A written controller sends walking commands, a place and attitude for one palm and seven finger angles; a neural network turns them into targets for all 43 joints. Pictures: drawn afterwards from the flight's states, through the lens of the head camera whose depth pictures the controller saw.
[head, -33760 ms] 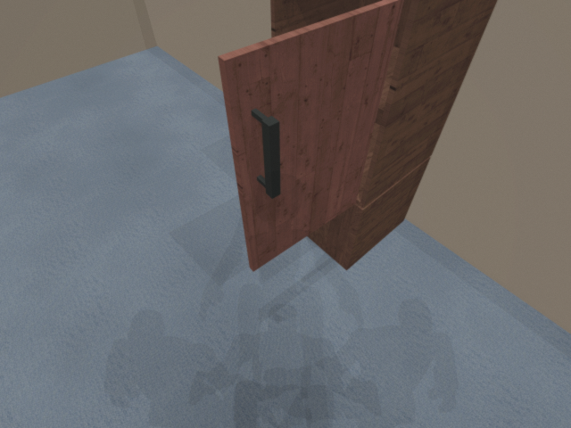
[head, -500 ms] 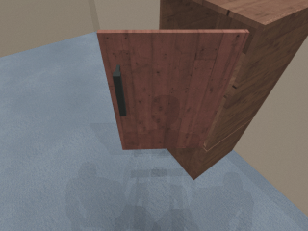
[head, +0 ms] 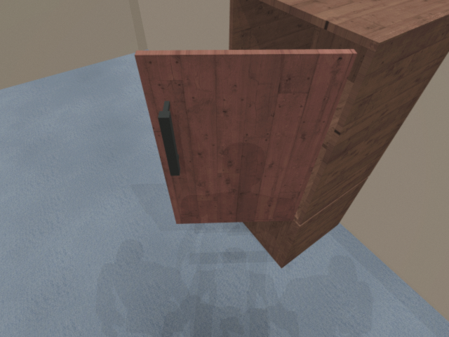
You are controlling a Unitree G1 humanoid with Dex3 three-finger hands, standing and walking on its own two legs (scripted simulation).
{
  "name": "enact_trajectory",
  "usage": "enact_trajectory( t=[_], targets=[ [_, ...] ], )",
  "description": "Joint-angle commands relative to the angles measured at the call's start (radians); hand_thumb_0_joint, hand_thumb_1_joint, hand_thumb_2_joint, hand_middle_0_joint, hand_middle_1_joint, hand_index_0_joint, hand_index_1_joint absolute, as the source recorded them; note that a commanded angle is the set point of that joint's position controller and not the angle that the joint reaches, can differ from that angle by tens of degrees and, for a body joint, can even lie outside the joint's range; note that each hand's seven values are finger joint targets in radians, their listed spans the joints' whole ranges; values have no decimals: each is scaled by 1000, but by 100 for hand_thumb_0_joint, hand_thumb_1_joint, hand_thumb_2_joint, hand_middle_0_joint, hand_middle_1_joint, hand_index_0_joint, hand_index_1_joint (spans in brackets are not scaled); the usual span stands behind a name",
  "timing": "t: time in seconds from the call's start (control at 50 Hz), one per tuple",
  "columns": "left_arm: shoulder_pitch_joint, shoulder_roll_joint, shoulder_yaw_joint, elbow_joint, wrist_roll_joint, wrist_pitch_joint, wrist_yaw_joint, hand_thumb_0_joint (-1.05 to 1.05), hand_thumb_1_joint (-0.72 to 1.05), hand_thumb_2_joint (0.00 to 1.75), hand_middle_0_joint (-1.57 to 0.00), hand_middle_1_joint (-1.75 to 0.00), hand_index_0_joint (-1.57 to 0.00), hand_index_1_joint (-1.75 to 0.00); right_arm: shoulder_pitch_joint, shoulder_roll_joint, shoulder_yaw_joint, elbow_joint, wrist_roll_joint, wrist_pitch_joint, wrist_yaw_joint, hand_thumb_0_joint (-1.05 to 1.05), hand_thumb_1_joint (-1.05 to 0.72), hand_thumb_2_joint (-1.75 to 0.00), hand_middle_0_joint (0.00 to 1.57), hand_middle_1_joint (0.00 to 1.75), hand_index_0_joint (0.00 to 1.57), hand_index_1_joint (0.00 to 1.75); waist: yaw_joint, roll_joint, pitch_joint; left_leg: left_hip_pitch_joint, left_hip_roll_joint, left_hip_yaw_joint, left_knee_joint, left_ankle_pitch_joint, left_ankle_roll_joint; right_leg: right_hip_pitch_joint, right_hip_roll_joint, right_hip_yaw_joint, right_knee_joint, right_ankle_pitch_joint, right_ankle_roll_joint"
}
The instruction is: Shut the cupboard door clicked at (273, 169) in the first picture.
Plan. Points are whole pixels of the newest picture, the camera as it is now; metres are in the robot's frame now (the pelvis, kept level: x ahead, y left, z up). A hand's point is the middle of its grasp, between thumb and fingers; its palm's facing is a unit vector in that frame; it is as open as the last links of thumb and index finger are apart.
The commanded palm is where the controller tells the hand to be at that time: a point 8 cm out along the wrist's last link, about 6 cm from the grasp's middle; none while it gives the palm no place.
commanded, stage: shuffle to correct the standing spot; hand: left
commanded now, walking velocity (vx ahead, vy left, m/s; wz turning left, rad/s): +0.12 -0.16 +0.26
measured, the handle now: (171, 140) +0.49 +0.15 +0.06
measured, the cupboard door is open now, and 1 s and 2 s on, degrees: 57 57 57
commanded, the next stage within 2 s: come to a stop and stand still in 0.50 s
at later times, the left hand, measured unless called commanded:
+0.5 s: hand out of the picture +0.00 +0.13 -0.20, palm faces +0.08 -0.99 -0.15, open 7.4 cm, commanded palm none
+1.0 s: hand out of the picture +0.10 +0.10 -0.19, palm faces +0.11 -0.98 -0.19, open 7.3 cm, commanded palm none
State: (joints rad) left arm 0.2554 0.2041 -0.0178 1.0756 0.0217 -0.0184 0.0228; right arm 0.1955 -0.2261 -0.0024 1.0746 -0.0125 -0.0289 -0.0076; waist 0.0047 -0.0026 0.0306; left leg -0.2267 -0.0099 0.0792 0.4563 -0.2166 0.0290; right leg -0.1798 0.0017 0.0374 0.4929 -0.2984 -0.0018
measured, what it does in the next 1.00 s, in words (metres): steps to the right: right foot, then left foot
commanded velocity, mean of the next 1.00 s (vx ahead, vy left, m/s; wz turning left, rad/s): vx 0.02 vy -0.06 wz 0.06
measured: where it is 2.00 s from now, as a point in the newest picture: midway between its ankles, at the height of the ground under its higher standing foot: outside the picture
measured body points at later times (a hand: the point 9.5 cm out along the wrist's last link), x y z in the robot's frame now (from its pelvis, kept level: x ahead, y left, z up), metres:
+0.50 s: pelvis +0.06 -0.03 -0.02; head +0.08 -0.01 +0.43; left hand -0.01 +0.18 -0.18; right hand +0.08 -0.26 -0.17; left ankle +0.02 +0.10 -0.74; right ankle -0.02 -0.12 -0.74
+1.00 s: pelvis +0.08 -0.08 -0.01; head +0.10 -0.06 +0.44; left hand +0.10 +0.15 -0.17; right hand +0.16 -0.31 -0.15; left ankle +0.07 +0.00 -0.74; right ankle +0.08 -0.18 -0.74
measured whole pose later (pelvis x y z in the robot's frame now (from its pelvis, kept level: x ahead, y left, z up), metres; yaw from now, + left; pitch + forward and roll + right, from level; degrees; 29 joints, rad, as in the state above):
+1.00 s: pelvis +0.08 -0.08 -0.01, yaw +4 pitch -1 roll +0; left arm 0.22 0.18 0.03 1.03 0.02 0.01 0.04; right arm 0.17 -0.14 -0.02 1.05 -0.01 0.00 -0.03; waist 0.02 -0.05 0.06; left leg -0.23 -0.01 0.10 0.53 -0.29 0.04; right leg -0.23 -0.02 -0.10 0.57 -0.32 -0.03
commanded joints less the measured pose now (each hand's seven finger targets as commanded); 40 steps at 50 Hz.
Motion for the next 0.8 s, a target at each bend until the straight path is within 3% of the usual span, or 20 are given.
enact_trajectory(
  t=[0.0, 0.1, 0.18, 0.26, 0.34, 0.4, 0.44, 0.46, 0.48, 0.5, 0.52, 0.56, 0.6, 0.62, 0.64, 0.66, 0.68, 0.7, 0.72, 0.78],
  targets=[
    [53, 95, 18, -22, -8, -11, 11, 0, 90, 90, -20, -30, -20, -30, 29, -69, -8, -23, -4, -6, -8, 0, -90, -90, 20, 30, 20, 30, -8, -14, -17, 64, 108, -123, -82, 37, 5, -62, -89, 70, -108, 78, -30],
    [74, 94, 26, -20, 0, 2, 3, 0, 90, 90, -20, -30, -20, -30, 36, -86, -17, -24, -11, 5, -9, 0, -90, -90, 20, 30, 20, 30, -5, 31, 42, 0, 133, -186, -106, -121, 29, -91, -65, 15, -66, -66, -32],
    [110, 86, 35, -22, 3, 3, -2, 0, 90, 90, -20, -30, -20, -30, 54, -92, -26, -29, -11, 4, -17, 0, -90, -90, 20, 30, 20, 30, 3, 31, 32, -17, 149, -203, -68, -38, 50, -71, -65, -15, -39, -8, -34],
    [154, 83, 45, -17, 2, 2, 1, 0, 90, 90, -20, -30, -20, -30, 75, -65, -28, -20, -10, 0, -29, 0, -90, -90, 20, 30, 20, 30, 2, -19, -8, -5, 127, -131, 56, 153, 39, -23, -85, 4, -38, 165, -50],
    [199, 87, 59, -12, 4, 13, 4, 0, 90, 90, -20, -30, -20, -30, 83, -30, -30, -17, -10, 5, -41, 0, -90, -90, 20, 30, 20, 30, 3, -108, 7, -80, 87, -38, 180, 106, 13, 37, -116, 48, -43, 375, -80],
    [207, 83, 68, -14, 5, 26, 5, 0, 90, 90, -20, -30, -20, -30, 83, -11, -31, -14, -8, 9, -47, 0, -90, -90, 20, 30, 20, 30, -4, -89, 20, -92, 72, -16, 212, 20, 4, 28, -131, 68, -18, 442, -122],
    [199, 66, 69, -26, 6, 31, 3, 0, 90, 90, -20, -30, -20, -30, 125, -26, -37, 7, -12, 8, -53, 0, -90, -90, 20, 30, 20, 30, -24, 21, 3, 21, 134, -60, 144, 207, 24, -42, -82, 1, 77, 443, -90],
    [185, 55, 70, -39, 5, 31, 2, 0, 90, 90, -20, -30, -20, -30, 176, -61, -47, 27, -16, 8, -59, 0, -90, -90, 20, 30, 20, 30, -46, 130, -22, 120, 220, -175, 91, 349, 64, -136, -31, -55, 184, 331, -57],
    [147, 34, 69, -62, 5, 30, 3, 0, 90, 90, -20, -30, -20, -30, 239, -108, -62, 42, -22, 10, -67, 0, -90, -90, 20, 30, 20, 30, -69, 265, -23, 193, 344, -343, 16, 508, 141, -255, 16, -116, 327, 50, -26],
    [78, 36, 71, -90, 10, 32, 2, 0, 90, 90, -20, -30, -20, -30, 274, -119, -66, 53, -27, 12, -70, 0, -90, -90, 20, 30, 20, 30, -88, 285, 24, 217, 438, -453, -46, 643, 205, -385, 20, -88, 461, -308, -24],
    [35, 43, 76, -114, 11, 37, 0, 0, 90, 90, -20, -30, -20, -30, 283, -122, -65, 45, -28, 12, -73, 0, -90, -90, 20, 30, 20, 30, -89, 199, 53, 180, 479, -469, -48, 663, 232, -411, -18, -31, 521, -342, -31],
    [43, 14, 84, -121, 4, 40, -15, 0, 90, 90, -20, -30, -20, -30, 166, -127, -68, 0, -32, 6, -74, 0, -90, -90, 20, 30, 20, 30, -36, 173, 44, 74, 424, -375, -55, 525, 187, -334, -61, -13, 465, -286, -29],
    [129, -16, 82, -94, -1, 41, -28, 0, 90, 90, -20, -30, -20, -30, 57, -132, -68, -38, -31, 9, -64, 0, -90, -90, 20, 30, 20, 30, 24, 190, 9, -66, 324, -234, -42, 339, 111, -122, -42, -85, 252, -141, -21],
    [195, -24, 82, -71, 2, 31, -30, 0, 90, 90, -20, -30, -20, -30, 28, -116, -64, -46, -27, 14, -60, 0, -90, -90, 20, 30, 20, 30, 59, 141, -3, -111, 254, -158, 40, 248, 63, -8, -14, -137, 81, 26, -12],
    [254, 13, 85, -43, 7, 18, -24, 0, 90, 90, -20, -30, -20, -30, 54, -92, -61, -49, -20, 16, -48, 0, -90, -90, 20, 30, 20, 30, 66, 23, -37, -152, 159, -89, 134, 70, 15, 85, -29, -119, -29, 132, 4],
    [265, 105, 99, -38, 12, 2, -9, 0, 90, 90, -20, -30, -20, -30, 94, -11, -47, -62, -10, 19, -37, 0, -90, -90, 20, 30, 20, 30, 57, -234, -42, -266, 43, -4, 305, -240, -33, 129, -230, 136, -133, 199, -44],
    [235, 134, 90, -50, 4, -3, -4, 0, 90, 90, -20, -30, -20, -30, 70, 20, -39, -82, -1, 26, -30, 0, -90, -90, 20, 30, 20, 30, 60, -236, -61, -219, 38, -46, 419, -398, -29, 26, -363, 268, -220, 199, -142],
    [175, 126, 81, -65, 8, -5, -2, 0, 90, 90, -20, -30, -20, -30, 46, 38, -38, -82, -3, 25, -26, 0, -90, -90, 20, 30, 20, 30, 44, -127, -24, -215, 46, -65, 476, -374, -23, -21, -351, 246, -210, 238, -184],
    [132, 118, 82, -71, 10, -13, 6, 0, 90, 90, -20, -30, -20, -30, 50, 44, -37, -75, -2, 29, -26, 0, -90, -90, 20, 30, 20, 30, 27, -183, 0, -231, 59, -66, 508, -354, -25, -29, -349, 263, -199, 341, -196],
    [56, 112, 77, -84, 13, -20, 14, 0, 90, 90, -20, -30, -20, -30, 62, 25, -37, -46, 4, 20, -17, 0, -90, -90, 20, 30, 20, 30, 13, -143, -9, -180, 55, -48, 393, -298, -36, 11, -291, 103, -102, 673, -193]
  ],
)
